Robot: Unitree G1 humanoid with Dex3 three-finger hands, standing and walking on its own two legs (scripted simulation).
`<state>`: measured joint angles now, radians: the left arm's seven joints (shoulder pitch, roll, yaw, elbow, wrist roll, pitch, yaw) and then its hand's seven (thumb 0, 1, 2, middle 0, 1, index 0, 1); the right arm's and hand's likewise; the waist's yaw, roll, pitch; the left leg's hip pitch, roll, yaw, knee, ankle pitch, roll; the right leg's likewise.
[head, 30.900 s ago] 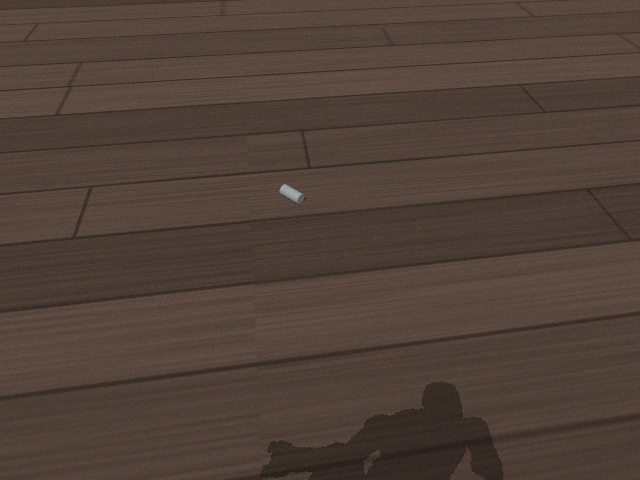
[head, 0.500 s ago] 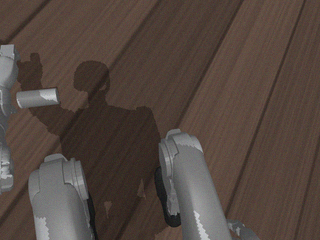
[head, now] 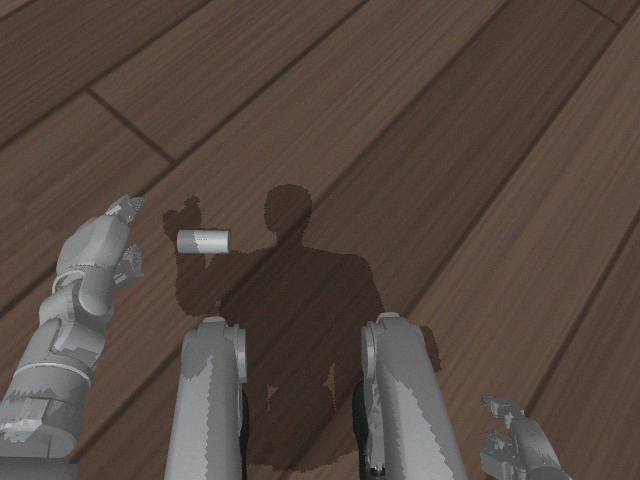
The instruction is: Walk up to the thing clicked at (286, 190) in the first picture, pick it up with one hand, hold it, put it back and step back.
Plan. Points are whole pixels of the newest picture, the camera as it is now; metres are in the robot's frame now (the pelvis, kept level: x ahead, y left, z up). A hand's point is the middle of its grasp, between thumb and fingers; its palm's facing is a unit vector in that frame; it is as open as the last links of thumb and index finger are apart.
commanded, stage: home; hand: left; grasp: from above
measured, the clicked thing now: (204, 241) +0.52 +0.22 -0.43
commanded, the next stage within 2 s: none
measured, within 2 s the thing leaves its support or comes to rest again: neither
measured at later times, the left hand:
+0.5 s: hand (68, 349) +0.26 +0.20 +0.10, palm faces +0.04 -0.95 -0.30, open 7.4 cm
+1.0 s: hand out of the picture +0.22 +0.19 +0.21, palm faces +0.14 -0.97 -0.20, open 7.4 cm
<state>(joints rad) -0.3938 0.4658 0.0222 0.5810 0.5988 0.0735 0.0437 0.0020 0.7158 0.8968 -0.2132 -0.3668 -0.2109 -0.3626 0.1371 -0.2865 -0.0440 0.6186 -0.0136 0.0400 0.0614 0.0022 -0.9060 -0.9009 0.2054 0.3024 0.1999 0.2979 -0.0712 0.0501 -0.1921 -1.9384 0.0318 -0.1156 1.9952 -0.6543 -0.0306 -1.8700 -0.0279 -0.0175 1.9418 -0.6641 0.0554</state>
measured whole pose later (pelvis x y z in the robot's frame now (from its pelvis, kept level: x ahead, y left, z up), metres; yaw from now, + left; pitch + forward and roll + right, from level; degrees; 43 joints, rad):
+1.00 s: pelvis +0.08 +0.00 +0.25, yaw +5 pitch +10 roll -2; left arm 0.51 0.21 0.04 -0.13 -0.06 0.47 0.01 0.01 0.91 0.90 -0.20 -0.30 -0.20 -0.29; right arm 0.27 -0.23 0.02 0.51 0.01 -0.23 -0.18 0.01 -0.90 -0.90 0.21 0.30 0.20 0.30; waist -0.04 0.05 -0.17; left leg -0.71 0.05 -0.06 1.00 -0.47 -0.03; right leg -0.64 -0.04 -0.06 0.94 -0.47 0.04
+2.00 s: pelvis +0.07 +0.00 +0.25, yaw +5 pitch +10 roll -2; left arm 0.49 0.22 0.03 -0.13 -0.05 0.48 0.01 0.01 0.91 0.90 -0.20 -0.30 -0.20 -0.29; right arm 0.27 -0.22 0.03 0.55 0.00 -0.25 -0.18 0.01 -0.90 -0.90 0.21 0.30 0.20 0.30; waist -0.03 0.05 -0.15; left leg -0.70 0.05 -0.06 1.01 -0.48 -0.03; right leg -0.64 -0.04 -0.05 0.95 -0.47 0.04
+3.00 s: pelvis +0.07 -0.01 +0.26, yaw +5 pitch +6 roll -1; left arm 0.32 0.25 0.00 0.19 0.03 0.23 0.03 0.01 0.90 0.90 -0.20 -0.30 -0.20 -0.29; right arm 0.20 -0.25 0.02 0.69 -0.08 -0.14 -0.10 0.01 -0.90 -0.90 0.21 0.30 0.20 0.30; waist 0.01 0.01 -0.04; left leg -0.59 0.04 -0.04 0.95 -0.46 -0.03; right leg -0.55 -0.05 -0.03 0.93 -0.48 0.03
